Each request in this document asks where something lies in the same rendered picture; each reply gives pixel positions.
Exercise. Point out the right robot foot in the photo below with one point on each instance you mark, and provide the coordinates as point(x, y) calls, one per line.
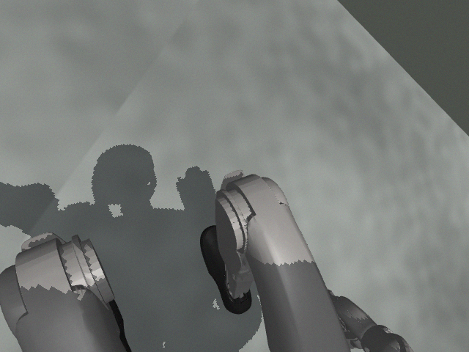
point(216, 268)

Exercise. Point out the right robot hand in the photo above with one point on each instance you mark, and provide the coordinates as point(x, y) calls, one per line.
point(354, 321)

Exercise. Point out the right robot arm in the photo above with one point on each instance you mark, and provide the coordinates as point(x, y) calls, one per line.
point(381, 339)

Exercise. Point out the left robot foot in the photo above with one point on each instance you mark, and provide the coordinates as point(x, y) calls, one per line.
point(120, 323)

